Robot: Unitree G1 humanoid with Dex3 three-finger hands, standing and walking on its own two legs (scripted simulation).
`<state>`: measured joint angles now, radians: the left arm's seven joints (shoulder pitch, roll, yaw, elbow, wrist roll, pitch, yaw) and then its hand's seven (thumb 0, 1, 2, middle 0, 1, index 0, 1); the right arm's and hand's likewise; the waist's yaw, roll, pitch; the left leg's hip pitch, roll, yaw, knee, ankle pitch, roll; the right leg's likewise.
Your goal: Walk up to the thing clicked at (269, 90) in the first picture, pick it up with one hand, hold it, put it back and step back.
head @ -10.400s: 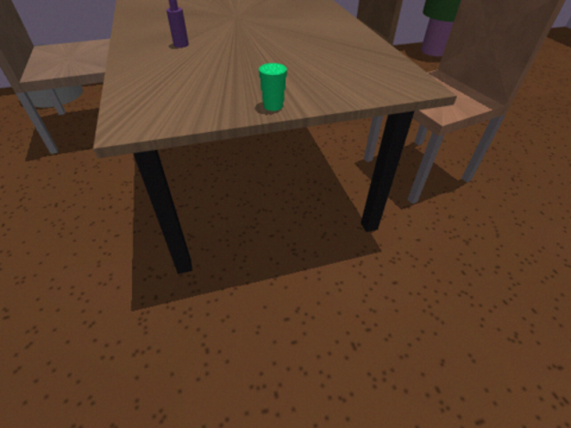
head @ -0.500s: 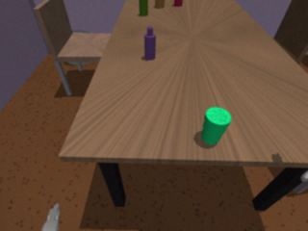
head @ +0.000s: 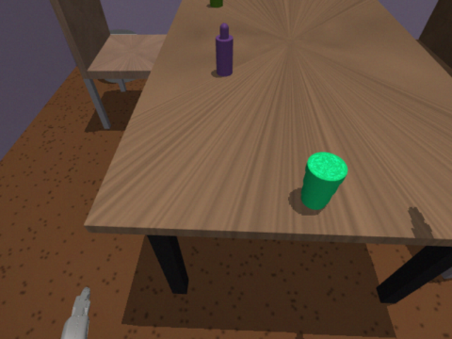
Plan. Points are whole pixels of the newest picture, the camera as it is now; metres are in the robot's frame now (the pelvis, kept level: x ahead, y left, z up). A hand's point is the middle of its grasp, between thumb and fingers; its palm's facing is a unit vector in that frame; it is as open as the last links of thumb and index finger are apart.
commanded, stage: go down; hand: right
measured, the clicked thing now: (320, 183) +0.44 -0.19 +0.01
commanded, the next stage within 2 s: approach in 1.60 s
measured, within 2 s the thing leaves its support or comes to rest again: neither
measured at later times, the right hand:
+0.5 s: hand out of the picture +0.34 -0.38 +0.14, palm faces +0.16 +0.99 +0.02, open 17.5 cm
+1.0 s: hand out of the picture +0.35 -0.39 +0.14, palm faces +0.17 +0.99 +0.01, open 17.4 cm
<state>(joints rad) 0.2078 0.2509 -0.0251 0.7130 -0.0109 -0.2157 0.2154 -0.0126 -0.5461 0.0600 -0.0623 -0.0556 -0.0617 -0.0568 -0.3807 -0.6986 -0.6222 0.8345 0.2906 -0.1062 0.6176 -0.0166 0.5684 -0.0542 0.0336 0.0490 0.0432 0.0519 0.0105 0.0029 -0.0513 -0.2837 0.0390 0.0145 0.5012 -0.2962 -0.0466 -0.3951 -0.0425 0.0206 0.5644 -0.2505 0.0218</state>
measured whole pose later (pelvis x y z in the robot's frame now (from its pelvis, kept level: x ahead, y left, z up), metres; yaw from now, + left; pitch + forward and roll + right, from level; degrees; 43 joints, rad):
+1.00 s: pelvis +0.00 -0.01 -0.01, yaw +0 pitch +8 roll +2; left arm 0.24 0.25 -0.05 0.65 0.00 -0.24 0.20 -0.01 -0.54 0.06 -0.06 -0.06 -0.07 -0.06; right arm -0.53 -0.83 -0.63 1.01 0.24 -0.10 0.63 -0.01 0.51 -0.07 0.05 0.05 0.05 0.05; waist 0.06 0.01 -0.10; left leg -0.39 0.03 0.01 0.58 -0.33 -0.05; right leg -0.51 -0.05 0.03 0.67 -0.30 0.01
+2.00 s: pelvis +0.00 -0.01 -0.02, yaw +0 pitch +10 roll +2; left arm 0.25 0.25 -0.05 0.57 0.01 -0.26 0.19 -0.01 -0.53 0.04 -0.06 -0.06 -0.07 -0.05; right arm -0.57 -0.76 -0.53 1.08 0.25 -0.13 0.62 -0.01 0.52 -0.05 0.04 0.04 0.05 0.04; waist 0.07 0.02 -0.10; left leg -0.46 0.03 0.02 0.65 -0.36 -0.05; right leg -0.58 -0.05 0.03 0.72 -0.31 0.02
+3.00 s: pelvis -0.02 +0.00 -0.05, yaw +2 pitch +14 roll +2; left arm 0.40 0.22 0.07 0.16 0.01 -0.05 0.02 -0.01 -0.55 0.06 -0.06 -0.05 -0.05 -0.05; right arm -0.56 -0.34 -0.39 0.81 0.12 -0.28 0.12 -0.02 0.48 -0.06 0.04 0.05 0.04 0.05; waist 0.11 0.01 -0.11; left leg -0.72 0.01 -0.02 0.93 -0.45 -0.05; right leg -0.80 -0.07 0.01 0.96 -0.40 0.03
